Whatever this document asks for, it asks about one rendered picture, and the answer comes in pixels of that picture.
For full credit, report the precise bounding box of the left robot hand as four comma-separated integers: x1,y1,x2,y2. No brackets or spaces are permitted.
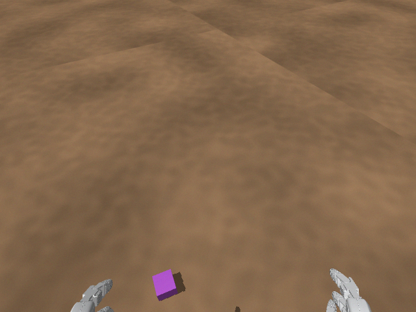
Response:
70,279,114,312

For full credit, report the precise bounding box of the small box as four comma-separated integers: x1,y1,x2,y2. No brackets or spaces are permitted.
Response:
152,269,178,301

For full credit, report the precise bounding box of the right robot hand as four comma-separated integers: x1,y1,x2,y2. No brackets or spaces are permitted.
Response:
326,268,372,312

